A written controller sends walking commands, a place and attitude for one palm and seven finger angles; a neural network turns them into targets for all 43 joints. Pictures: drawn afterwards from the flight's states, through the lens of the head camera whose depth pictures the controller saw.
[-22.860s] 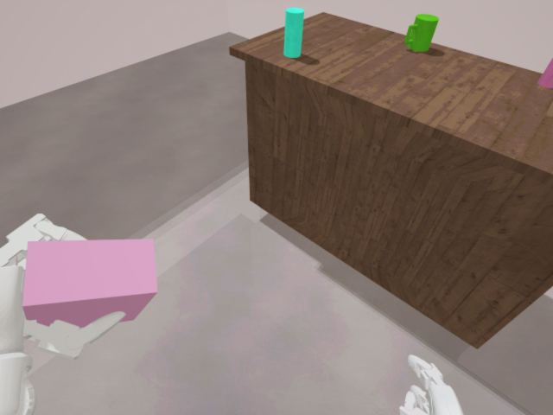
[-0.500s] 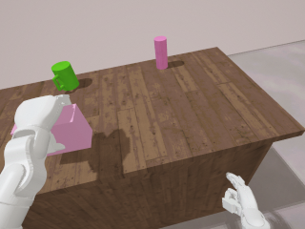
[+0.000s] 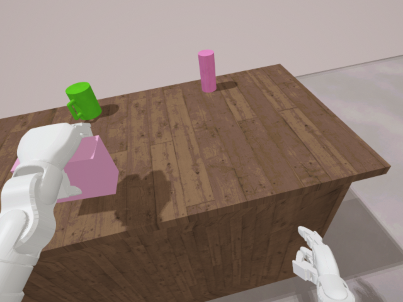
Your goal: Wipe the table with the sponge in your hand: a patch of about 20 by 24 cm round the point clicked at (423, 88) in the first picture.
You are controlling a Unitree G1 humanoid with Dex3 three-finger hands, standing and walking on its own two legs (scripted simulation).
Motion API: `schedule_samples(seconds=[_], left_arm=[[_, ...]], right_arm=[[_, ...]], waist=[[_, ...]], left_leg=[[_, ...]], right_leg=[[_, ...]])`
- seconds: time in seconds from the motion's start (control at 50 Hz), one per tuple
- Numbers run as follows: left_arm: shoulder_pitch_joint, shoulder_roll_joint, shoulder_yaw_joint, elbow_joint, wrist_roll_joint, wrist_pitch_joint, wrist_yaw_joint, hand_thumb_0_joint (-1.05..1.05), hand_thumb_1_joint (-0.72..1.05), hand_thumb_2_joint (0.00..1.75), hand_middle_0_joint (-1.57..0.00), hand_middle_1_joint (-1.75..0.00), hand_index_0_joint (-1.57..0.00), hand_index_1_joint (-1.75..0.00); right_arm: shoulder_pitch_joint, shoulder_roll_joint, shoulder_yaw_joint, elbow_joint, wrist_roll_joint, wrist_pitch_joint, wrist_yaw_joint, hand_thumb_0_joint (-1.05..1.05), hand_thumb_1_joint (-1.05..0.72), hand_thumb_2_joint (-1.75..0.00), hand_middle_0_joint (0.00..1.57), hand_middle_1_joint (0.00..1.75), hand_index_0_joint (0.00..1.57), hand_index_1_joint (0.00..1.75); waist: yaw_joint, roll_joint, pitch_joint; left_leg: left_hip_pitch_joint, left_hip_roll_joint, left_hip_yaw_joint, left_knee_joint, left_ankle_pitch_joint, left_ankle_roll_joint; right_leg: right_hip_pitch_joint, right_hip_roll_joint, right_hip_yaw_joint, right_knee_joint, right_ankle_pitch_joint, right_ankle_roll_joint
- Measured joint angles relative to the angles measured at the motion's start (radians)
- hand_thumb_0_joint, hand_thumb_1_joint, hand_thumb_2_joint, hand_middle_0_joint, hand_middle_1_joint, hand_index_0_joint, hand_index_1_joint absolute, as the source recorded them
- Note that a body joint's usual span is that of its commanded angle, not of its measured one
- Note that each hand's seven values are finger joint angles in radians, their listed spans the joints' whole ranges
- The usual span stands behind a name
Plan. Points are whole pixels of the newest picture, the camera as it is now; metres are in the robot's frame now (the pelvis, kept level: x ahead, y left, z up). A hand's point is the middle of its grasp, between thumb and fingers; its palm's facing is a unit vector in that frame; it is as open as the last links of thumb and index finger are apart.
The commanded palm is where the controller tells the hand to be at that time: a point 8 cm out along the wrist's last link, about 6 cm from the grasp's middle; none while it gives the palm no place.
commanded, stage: move the sponge above the wiping area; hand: left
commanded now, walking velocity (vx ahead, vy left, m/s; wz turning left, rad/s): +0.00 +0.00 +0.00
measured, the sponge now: (75, 176) +0.27 +0.30 +0.14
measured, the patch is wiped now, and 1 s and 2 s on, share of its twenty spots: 0.00 0.00 0.00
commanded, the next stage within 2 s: lower the sponge onto the table in 0.06 s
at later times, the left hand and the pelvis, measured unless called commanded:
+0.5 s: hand (66, 156) +0.27 +0.30 +0.19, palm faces +0.17 -0.01 -0.99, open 10.0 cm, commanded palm +0.23 +0.30 +0.25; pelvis +0.00 +0.01 +0.00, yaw +0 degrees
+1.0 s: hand (66, 162) +0.28 +0.32 +0.17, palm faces +0.10 -0.02 -1.00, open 10.0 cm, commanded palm +0.24 +0.30 +0.23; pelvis +0.00 +0.01 +0.00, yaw +0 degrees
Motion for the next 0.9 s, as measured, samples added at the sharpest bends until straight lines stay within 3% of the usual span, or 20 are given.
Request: schedule_samples(seconds=[0.12, 0.22, 0.32, 0.44, 0.54, 0.66, 0.76, 0.84, 0.9], left_arm=[[-0.021, 0.005, 0.034, 0.03, -0.009, 0.009, 0.034, -0.01, -0.49, 1.03, -0.74, -1.35, -0.75, -1.34], [-0.034, 0.004, 0.029, 0.061, 0.002, 0.04, 0.009, -0.01, -0.49, 1.03, -0.74, -1.35, -0.75, -1.34], [-0.038, -0.006, -0.002, 0.057, 0.009, 0.002, -0.012, -0.01, -0.49, 1.03, -0.74, -1.35, -0.75, -1.34], [-0.016, -0.025, -0.005, -0.011, -0.002, -0.031, 0.036, -0.01, -0.49, 1.03, -0.74, -1.34, -0.75, -1.34], [-0.027, -0.027, 0.01, 0.0, -0.004, 0.034, 0.063, -0.01, -0.49, 1.03, -0.74, -1.34, -0.75, -1.34], [-0.041, -0.039, -0.019, 0.044, 0.025, 0.089, 0.019, -0.01, -0.49, 1.03, -0.74, -1.34, -0.75, -1.34], [-0.048, -0.048, -0.065, 0.066, 0.04, 0.027, -0.001, -0.01, -0.49, 1.03, -0.74, -1.34, -0.75, -1.34], [-0.045, -0.041, -0.048, 0.073, 0.032, -0.024, 0.034, -0.01, -0.49, 1.03, -0.74, -1.34, -0.75, -1.34], [-0.047, -0.039, -0.019, 0.078, 0.029, -0.014, 0.06, -0.01, -0.49, 1.03, -0.74, -1.34, -0.75, -1.34]], right_arm=[[0.005, -0.01, -0.01, 0.01, 0.002, 0.001, 0.0, 0.01, -0.9, -0.89, 0.2, 0.3, 0.2, 0.3], [0.006, -0.019, -0.014, 0.006, 0.008, 0.004, -0.003, 0.01, -0.9, -0.89, 0.2, 0.3, 0.2, 0.3], [0.009, -0.015, -0.015, 0.0, 0.006, -0.011, -0.012, 0.01, -0.9, -0.89, 0.2, 0.3, 0.2, 0.3], [0.005, 0.004, -0.013, 0.001, -0.003, -0.015, 0.0, 0.01, -0.9, -0.89, 0.2, 0.3, 0.2, 0.3], [-0.009, 0.012, -0.002, 0.007, 0.003, 0.008, 0.01, 0.01, -0.9, -0.89, 0.2, 0.3, 0.2, 0.3], [-0.005, 0.001, 0.0, -0.004, 0.013, 0.013, 0.006, 0.01, -0.9, -0.89, 0.2, 0.3, 0.21, 0.3], [-0.001, 0.001, -0.001, -0.002, 0.006, -0.005, -0.006, 0.01, -0.9, -0.89, 0.2, 0.3, 0.21, 0.3], [0.004, 0.012, -0.002, 0.003, -0.002, -0.013, -0.007, 0.01, -0.9, -0.89, 0.2, 0.3, 0.2, 0.3], [0.006, 0.013, -0.002, 0.008, -0.002, -0.009, 0.001, 0.01, -0.9, -0.89, 0.2, 0.3, 0.2, 0.3]], waist=[[0.001, -0.002, 0.0], [-0.004, 0.001, -0.003], [-0.002, -0.002, 0.005], [0.005, -0.004, 0.006], [0.008, -0.004, -0.006], [0.002, -0.006, -0.006], [0.001, -0.013, 0.006], [-0.002, -0.021, 0.011], [-0.003, -0.022, 0.011]], left_leg=[[0.002, 0.002, 0.0, 0.0, 0.001, -0.002], [-0.006, -0.002, -0.005, 0.002, 0.003, 0.001], [-0.005, -0.007, -0.007, 0.004, 0.004, 0.005], [0.008, -0.008, 0.004, -0.009, 0.006, 0.008], [0.008, -0.01, 0.008, -0.017, 0.009, 0.01], [-0.004, -0.016, 0.0, -0.013, 0.012, 0.013], [-0.005, -0.019, -0.005, -0.009, 0.01, 0.015], [0.002, -0.013, -0.002, -0.012, 0.007, 0.012], [0.006, -0.009, 0.001, -0.016, 0.006, 0.01]], right_leg=[[0.002, 0.003, 0.001, -0.002, 0.002, -0.001], [-0.003, -0.002, -0.004, 0.001, 0.002, 0.002], [-0.001, -0.006, -0.006, 0.001, 0.002, 0.005], [0.009, -0.007, 0.005, -0.011, 0.008, 0.008], [0.005, -0.009, 0.009, -0.016, 0.011, 0.012], [-0.002, -0.015, 0.0, -0.012, 0.01, 0.014], [-0.001, -0.018, -0.004, -0.008, 0.006, 0.014], [0.007, -0.012, -0.001, -0.018, 0.009, 0.012], [0.011, -0.007, 0.003, -0.026, 0.013, 0.01]])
